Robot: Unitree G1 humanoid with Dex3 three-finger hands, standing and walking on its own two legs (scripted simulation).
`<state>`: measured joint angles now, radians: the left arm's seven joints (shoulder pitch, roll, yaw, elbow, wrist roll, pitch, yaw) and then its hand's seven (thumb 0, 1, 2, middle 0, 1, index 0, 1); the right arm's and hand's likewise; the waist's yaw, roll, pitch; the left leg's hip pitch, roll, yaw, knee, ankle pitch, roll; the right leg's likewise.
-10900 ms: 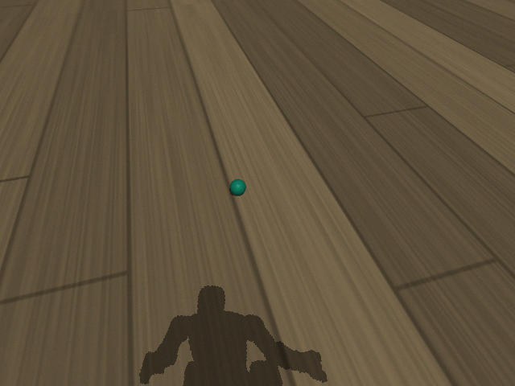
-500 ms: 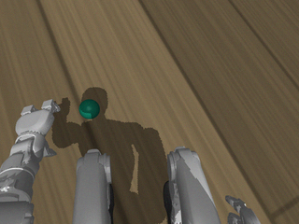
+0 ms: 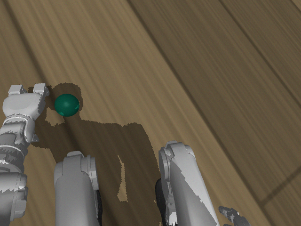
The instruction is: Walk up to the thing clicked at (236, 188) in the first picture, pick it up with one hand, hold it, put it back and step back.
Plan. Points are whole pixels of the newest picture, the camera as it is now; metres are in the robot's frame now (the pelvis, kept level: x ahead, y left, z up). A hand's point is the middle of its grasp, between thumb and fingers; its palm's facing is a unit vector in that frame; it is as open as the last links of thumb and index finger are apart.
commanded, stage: rise first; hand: left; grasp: from above
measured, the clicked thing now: (67, 105) +0.53 +0.23 -0.32
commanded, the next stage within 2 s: none
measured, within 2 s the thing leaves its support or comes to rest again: neither
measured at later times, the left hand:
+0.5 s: hand (43, 112) +0.46 +0.27 -0.19, palm faces -0.46 -0.06 -0.89, open 14.0 cm
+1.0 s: hand (45, 109) +0.47 +0.27 -0.20, palm faces -0.45 -0.06 -0.89, open 14.1 cm
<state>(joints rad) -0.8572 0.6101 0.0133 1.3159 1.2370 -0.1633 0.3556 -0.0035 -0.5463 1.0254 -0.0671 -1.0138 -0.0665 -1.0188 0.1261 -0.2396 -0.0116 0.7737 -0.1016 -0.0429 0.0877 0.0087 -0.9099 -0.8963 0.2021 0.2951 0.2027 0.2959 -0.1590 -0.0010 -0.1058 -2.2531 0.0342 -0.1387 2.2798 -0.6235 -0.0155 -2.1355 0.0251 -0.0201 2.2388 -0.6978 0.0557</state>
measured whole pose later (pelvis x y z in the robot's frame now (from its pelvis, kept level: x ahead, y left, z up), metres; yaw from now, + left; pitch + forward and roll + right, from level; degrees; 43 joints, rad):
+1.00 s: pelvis +0.01 -0.01 -0.03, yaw -2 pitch +34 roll -8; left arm -0.99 0.70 0.05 1.46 1.24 -0.16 0.40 0.00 -0.52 0.99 -0.07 -1.04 -0.08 -1.04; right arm 0.13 -0.26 0.07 0.75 -0.15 -0.04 0.12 0.01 -0.91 -0.90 0.20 0.30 0.20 0.30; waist -0.23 -0.02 -0.04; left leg -2.33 0.04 -0.19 2.39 -0.65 -0.04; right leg -2.22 0.05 -0.05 2.33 -0.71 0.06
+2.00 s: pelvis +0.01 +0.00 -0.03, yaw -3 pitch +33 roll -9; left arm -1.02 0.76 0.05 1.45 1.23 -0.14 0.35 0.00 -0.52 0.98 -0.07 -1.06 -0.08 -1.06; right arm 0.14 -0.26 0.12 0.72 -0.15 -0.03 0.13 0.01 -0.91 -0.90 0.20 0.30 0.20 0.30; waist -0.26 -0.02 -0.02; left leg -2.34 0.04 -0.21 2.41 -0.66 -0.04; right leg -2.22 0.05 -0.07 2.34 -0.71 0.07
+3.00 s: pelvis +0.01 -0.01 -0.04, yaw -3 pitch +32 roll -9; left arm -1.08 0.77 -0.03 1.50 1.16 -0.13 0.27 0.00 -0.47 0.98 -0.08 -1.10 -0.10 -1.09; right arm 0.17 -0.27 0.16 0.70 -0.16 -0.03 0.13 0.01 -0.91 -0.89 0.20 0.30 0.20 0.30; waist -0.28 -0.03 0.03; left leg -2.36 0.03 -0.22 2.43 -0.65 -0.05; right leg -2.25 0.06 -0.07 2.36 -0.69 0.06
